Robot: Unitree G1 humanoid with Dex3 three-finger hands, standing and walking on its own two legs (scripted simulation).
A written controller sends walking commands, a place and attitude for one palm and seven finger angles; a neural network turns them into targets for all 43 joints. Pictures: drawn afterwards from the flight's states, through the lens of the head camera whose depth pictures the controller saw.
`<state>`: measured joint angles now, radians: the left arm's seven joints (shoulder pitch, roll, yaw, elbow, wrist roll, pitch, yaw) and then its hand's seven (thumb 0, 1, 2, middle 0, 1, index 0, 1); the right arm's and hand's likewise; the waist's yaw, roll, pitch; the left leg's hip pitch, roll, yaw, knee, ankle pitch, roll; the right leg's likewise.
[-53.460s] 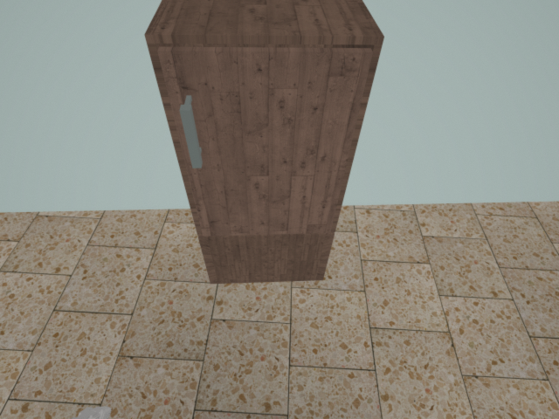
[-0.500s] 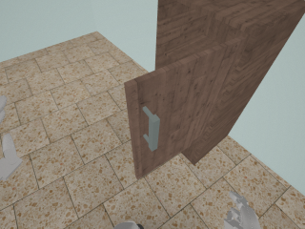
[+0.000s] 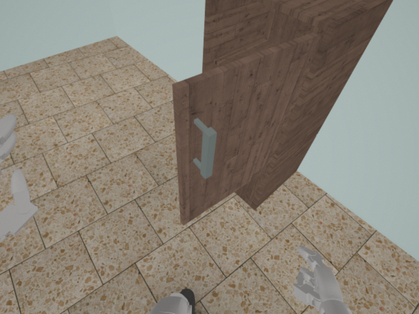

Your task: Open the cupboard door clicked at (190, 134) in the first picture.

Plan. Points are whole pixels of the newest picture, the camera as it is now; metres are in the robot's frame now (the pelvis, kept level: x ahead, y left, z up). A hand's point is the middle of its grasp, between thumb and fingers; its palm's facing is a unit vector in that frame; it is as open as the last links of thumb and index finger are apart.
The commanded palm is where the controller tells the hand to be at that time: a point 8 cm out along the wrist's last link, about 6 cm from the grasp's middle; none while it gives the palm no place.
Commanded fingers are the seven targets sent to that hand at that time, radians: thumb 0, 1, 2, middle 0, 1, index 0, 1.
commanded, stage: stop stepping back and stand still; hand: left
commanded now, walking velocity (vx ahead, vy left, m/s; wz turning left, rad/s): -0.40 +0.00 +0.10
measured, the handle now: (202, 149) +0.46 +0.08 +0.02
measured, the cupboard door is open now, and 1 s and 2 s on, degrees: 84 84 84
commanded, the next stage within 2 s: let the arm hang, fingers relaxed in 0.72 s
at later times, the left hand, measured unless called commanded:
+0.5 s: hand out of the picture +0.13 +0.29 +0.16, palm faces +0.48 -0.79 -0.39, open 7.4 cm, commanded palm +0.05 +0.32 +0.19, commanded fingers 0.00 0.90 0.90 -0.20 -0.30 -0.20 -0.30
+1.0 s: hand out of the picture +0.08 +0.25 -0.09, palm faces +0.13 -0.93 -0.34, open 7.4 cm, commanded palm none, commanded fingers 0.00 0.90 0.90 -0.20 -0.30 -0.20 -0.30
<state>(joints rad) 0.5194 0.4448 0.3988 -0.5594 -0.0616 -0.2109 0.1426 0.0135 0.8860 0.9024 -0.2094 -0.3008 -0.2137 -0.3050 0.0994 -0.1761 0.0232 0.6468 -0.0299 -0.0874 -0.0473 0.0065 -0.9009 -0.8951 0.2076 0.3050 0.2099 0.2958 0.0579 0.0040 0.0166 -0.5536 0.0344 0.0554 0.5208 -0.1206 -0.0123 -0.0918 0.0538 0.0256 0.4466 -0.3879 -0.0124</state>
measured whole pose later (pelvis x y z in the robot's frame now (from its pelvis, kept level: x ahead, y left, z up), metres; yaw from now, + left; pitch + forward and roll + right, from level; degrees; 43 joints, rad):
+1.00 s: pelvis -0.07 +0.02 +0.00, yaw +5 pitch +0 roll +1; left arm 0.22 0.25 0.08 0.55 0.03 0.04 0.01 0.00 0.90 0.90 -0.19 -0.30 -0.20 -0.30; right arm 0.13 -0.27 -0.01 0.84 -0.03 -0.03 -0.01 0.01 -0.91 -0.90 0.20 0.30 0.21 0.30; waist -0.02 0.03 0.00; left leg -0.36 -0.03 -0.01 0.61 -0.25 0.01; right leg -0.25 -0.02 -0.04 0.64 -0.39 -0.02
